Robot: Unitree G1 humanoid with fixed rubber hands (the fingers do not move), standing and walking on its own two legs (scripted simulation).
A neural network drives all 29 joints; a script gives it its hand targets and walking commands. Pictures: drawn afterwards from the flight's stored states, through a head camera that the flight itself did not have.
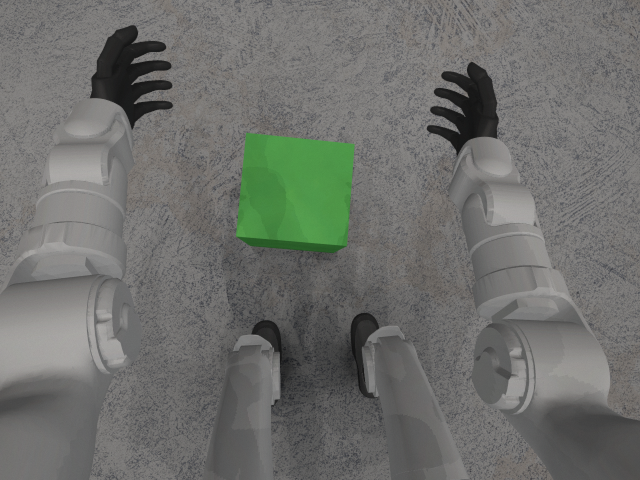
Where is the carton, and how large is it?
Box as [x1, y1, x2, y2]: [236, 133, 354, 252]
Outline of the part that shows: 246,133 236,236 248,244 255,246 334,252 345,246 347,239 354,144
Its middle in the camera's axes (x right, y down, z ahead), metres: -0.05 -0.10 +0.86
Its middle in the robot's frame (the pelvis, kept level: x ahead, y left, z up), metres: +0.50 +0.02 -0.52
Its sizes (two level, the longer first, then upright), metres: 0.210 0.200 0.250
